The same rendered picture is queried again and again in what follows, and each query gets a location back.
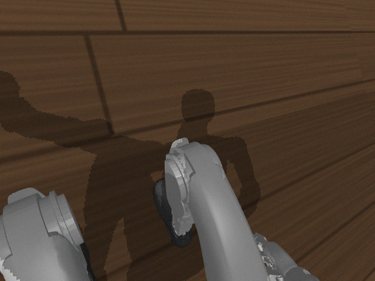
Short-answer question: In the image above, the left robot foot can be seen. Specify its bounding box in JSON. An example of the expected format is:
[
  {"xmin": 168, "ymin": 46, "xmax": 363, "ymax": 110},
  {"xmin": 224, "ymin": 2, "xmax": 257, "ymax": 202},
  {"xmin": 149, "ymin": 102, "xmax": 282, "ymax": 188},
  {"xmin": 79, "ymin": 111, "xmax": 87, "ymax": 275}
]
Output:
[{"xmin": 80, "ymin": 242, "xmax": 97, "ymax": 281}]

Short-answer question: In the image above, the right robot foot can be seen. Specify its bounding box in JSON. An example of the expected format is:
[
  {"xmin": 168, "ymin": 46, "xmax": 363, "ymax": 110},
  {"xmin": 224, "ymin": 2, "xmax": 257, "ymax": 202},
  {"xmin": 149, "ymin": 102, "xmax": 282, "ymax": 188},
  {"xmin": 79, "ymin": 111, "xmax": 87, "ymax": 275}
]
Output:
[{"xmin": 152, "ymin": 178, "xmax": 192, "ymax": 248}]

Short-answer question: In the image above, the right robot hand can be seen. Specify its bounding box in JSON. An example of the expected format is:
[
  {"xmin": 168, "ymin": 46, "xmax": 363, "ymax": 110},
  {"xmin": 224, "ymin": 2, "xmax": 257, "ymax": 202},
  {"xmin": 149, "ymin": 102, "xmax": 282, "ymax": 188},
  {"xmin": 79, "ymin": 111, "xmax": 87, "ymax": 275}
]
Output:
[{"xmin": 253, "ymin": 232, "xmax": 298, "ymax": 281}]

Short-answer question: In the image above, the right robot arm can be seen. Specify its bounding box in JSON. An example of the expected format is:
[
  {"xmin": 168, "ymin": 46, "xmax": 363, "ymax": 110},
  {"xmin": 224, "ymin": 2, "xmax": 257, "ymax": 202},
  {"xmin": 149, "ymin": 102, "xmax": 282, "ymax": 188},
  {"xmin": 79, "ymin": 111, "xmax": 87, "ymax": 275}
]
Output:
[{"xmin": 284, "ymin": 267, "xmax": 320, "ymax": 281}]

